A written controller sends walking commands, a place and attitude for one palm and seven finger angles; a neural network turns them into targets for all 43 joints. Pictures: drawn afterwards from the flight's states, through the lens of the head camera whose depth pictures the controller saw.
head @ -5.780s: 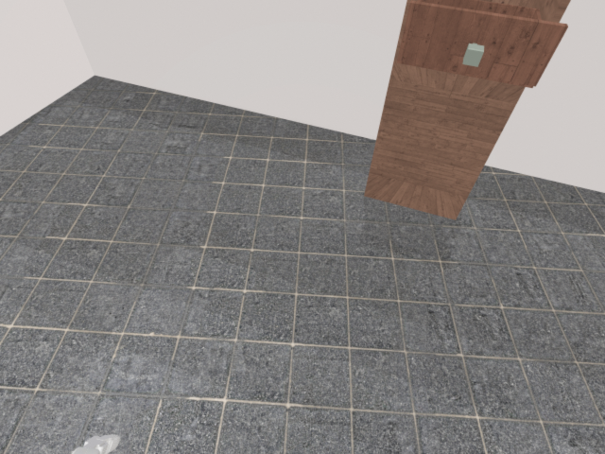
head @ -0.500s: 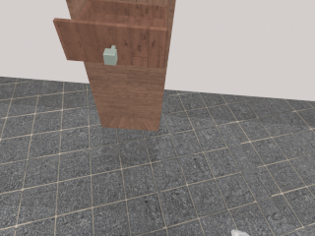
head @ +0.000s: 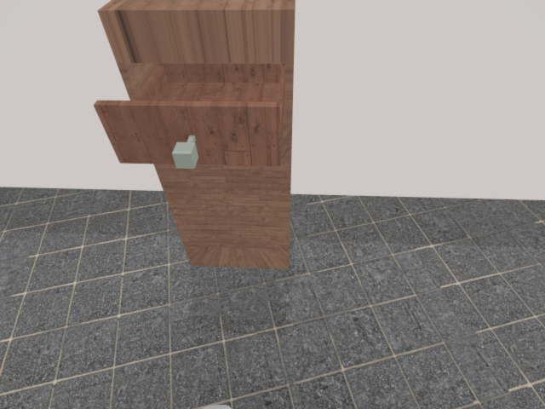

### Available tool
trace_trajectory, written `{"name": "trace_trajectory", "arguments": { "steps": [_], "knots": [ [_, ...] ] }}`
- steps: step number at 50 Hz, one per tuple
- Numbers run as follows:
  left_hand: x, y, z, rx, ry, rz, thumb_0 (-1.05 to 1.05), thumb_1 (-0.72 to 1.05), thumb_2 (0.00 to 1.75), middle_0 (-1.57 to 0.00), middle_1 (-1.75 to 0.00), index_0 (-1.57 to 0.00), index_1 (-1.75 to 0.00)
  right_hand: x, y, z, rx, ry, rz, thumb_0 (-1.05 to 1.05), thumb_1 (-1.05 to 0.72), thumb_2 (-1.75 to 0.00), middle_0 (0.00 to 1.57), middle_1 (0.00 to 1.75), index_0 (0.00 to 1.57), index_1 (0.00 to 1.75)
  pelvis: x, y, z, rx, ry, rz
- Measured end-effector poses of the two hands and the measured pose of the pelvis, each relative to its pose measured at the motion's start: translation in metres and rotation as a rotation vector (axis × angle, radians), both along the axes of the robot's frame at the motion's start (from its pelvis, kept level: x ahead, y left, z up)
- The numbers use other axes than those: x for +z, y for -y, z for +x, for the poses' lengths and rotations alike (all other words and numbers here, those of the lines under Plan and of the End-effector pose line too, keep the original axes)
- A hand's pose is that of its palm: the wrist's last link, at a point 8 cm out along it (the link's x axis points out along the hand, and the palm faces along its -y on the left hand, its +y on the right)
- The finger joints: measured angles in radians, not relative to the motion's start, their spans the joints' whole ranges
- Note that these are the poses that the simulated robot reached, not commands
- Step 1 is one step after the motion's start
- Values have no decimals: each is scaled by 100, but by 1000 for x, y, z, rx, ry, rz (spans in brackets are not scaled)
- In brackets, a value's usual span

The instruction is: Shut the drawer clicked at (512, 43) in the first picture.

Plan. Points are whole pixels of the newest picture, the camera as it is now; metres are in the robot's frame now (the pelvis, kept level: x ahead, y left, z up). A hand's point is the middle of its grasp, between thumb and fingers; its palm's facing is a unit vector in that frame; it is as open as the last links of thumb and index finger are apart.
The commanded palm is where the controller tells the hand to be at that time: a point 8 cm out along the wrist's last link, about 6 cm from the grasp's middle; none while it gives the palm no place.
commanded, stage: take the last steps up to it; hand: left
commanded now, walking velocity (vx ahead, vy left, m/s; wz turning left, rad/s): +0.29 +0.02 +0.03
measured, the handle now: (188, 149) +0.60 +0.21 +0.05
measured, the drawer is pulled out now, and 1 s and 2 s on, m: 0.19 0.19 0.19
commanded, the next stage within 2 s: come to a stop and stand still in 0.38 s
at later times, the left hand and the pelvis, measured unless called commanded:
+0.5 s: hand (140, 404) +0.17 +0.25 -0.18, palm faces +0.04 -0.99 -0.16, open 7.4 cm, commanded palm none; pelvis +0.15 +0.08 +0.00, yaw -2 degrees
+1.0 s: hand (150, 361) +0.25 +0.26 -0.19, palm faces +0.03 -0.97 -0.23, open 7.3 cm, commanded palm none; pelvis +0.16 +0.08 -0.02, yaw +0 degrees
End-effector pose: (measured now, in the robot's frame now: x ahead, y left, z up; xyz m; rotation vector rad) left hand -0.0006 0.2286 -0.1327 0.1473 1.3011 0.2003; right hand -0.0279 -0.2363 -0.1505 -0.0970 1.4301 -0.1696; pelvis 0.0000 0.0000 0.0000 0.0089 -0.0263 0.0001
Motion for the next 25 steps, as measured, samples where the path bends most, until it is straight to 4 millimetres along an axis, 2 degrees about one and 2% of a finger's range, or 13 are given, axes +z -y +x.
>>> {"name": "trace_trajectory", "arguments": {
  "steps": [4,7,10,13,15,18,22,25],
  "knots": [
    [-2,0,-17,32,-102,-32,0,92,90,-20,-30,-20,-30,5,-10,45,22,46,3,0,-91,-90,20,30,20,30,2,-8,22,8,-8,-7],
    [-8,-2,-25,64,-167,-65,0,91,90,-20,-30,-20,-30,7,-24,86,57,83,3,0,-91,-90,20,30,20,30,0,-20,40,12,-12,-18],
    [-17,-9,-26,98,-225,-98,0,91,90,-20,-30,-20,-30,8,-38,132,93,132,-23,0,-93,-90,20,30,20,30,-6,-36,62,17,-13,-31],
    [-34,-23,-17,112,-277,-126,0,91,90,-20,-30,-20,-30,4,-54,175,119,206,-59,0,-93,-90,20,30,20,30,-20,-55,85,10,-10,-36],
    [-38,-34,0,93,-289,-128,0,91,90,-20,-30,-20,-30,6,-64,191,113,239,-70,0,-92,-90,20,30,20,30,-21,-62,96,-6,-2,-26],
    [-35,-51,44,54,-237,-113,1,91,90,-20,-30,-20,-30,12,-76,201,73,253,-75,0,-93,-90,20,30,20,30,-14,-70,111,-21,1,-17],
    [-25,-68,116,7,-107,-80,1,91,90,-20,-30,-20,-30,19,-80,202,39,225,-81,-1,-95,-90,20,30,20,30,-4,-75,132,-31,-2,-6],
    [-18,-73,166,-17,-16,-59,0,91,90,-20,-30,-20,-30,16,-85,197,22,177,-60,-1,-94,-90,20,30,20,30,-1,-75,147,-32,-5,2]
  ]
}}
